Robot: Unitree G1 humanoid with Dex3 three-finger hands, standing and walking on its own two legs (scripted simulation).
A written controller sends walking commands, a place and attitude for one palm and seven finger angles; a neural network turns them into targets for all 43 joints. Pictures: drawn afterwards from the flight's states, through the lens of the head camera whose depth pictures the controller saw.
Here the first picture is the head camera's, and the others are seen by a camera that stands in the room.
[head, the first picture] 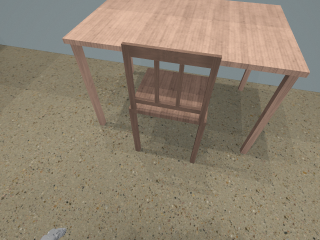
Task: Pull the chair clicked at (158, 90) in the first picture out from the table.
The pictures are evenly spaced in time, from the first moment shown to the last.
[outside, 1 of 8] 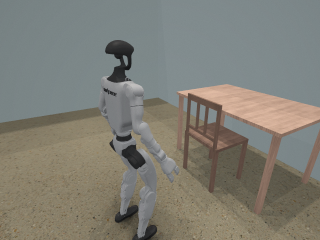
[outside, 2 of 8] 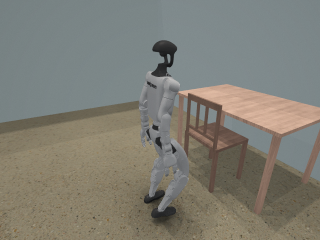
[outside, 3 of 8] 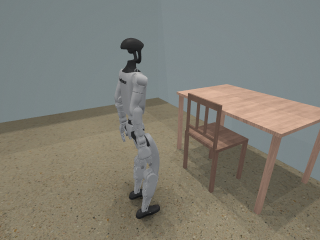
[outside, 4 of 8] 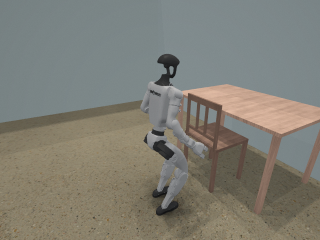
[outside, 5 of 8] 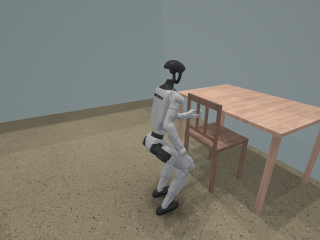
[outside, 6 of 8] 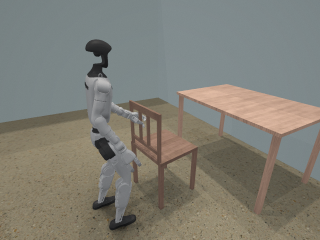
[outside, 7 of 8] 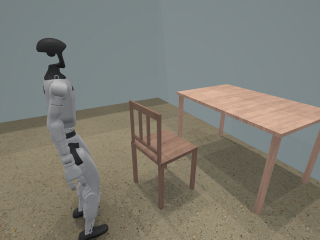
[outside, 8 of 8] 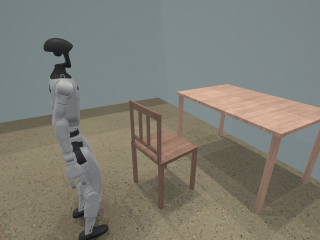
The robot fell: no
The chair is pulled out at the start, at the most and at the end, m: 0.00 0.53 0.53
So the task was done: yes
